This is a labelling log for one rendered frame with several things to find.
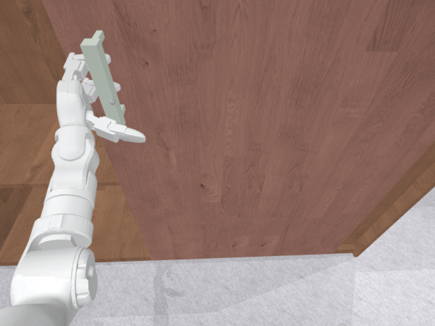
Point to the handle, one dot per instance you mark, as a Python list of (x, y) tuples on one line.
[(96, 61)]

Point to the left robot forearm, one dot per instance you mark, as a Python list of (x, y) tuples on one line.
[(67, 210)]

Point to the wardrobe door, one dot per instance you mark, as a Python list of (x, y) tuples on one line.
[(413, 173), (272, 127)]

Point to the robot left hand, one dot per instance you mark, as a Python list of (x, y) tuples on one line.
[(73, 100)]

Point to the left robot upper arm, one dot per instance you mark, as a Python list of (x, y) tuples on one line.
[(51, 286)]

